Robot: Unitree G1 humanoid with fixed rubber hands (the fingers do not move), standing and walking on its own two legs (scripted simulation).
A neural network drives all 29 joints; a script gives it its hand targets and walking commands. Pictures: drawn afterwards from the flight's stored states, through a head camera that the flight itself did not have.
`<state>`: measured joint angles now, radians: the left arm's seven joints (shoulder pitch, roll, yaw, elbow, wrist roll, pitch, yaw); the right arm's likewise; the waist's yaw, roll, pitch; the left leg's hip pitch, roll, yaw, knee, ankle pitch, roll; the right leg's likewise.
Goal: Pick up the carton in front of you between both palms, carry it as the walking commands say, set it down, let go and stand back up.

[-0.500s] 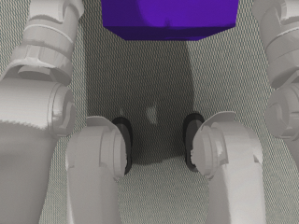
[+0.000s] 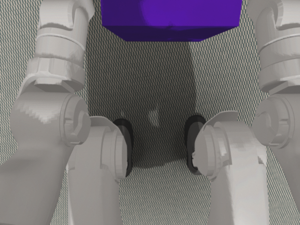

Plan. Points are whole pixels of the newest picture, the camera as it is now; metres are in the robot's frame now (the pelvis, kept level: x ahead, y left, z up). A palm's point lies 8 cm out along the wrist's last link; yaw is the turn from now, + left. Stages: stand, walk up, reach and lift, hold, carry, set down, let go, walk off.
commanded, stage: reach and lift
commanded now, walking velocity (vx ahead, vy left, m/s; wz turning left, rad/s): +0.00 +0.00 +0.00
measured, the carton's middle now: out of the picture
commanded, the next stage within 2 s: none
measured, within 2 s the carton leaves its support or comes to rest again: leaves its support in 0.04 s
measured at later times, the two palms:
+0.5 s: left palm out of the picture +0.51 +0.13 +0.05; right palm out of the picture +0.50 -0.17 +0.05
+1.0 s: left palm out of the picture +0.47 +0.14 +0.20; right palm out of the picture +0.46 -0.16 +0.20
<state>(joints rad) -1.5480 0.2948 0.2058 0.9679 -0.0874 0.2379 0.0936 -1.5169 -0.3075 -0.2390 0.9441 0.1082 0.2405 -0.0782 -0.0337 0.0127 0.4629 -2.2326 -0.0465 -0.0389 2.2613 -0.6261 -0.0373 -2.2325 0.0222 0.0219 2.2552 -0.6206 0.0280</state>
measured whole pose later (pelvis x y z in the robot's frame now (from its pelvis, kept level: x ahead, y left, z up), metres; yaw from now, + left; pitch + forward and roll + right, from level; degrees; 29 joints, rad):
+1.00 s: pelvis +0.02 +0.00 +0.23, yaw -1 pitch +38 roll +0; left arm -0.85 -0.08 0.46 0.62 0.25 0.41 0.03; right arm -0.83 0.06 -0.47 0.60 -0.24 0.42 -0.02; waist -0.01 0.02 -0.24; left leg -1.63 -0.05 -0.06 1.45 -0.48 -0.03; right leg -1.63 0.04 0.06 1.44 -0.47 0.03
